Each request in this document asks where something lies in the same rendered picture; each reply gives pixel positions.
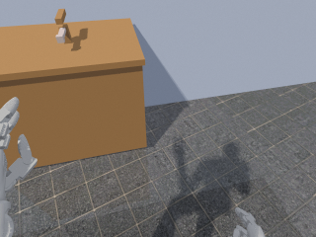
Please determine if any tap lever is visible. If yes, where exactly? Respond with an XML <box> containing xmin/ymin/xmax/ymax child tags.
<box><xmin>55</xmin><ymin>28</ymin><xmax>66</xmax><ymax>43</ymax></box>

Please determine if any robot left hand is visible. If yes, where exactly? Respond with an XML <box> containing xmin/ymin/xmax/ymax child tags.
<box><xmin>0</xmin><ymin>97</ymin><xmax>38</xmax><ymax>201</ymax></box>

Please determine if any robot right hand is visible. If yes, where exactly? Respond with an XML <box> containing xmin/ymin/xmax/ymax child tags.
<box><xmin>231</xmin><ymin>207</ymin><xmax>266</xmax><ymax>237</ymax></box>

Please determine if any left robot forearm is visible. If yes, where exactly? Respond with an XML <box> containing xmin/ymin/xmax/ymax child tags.
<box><xmin>0</xmin><ymin>200</ymin><xmax>15</xmax><ymax>237</ymax></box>

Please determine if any counter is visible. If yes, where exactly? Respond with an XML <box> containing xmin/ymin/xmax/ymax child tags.
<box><xmin>0</xmin><ymin>9</ymin><xmax>147</xmax><ymax>171</ymax></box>

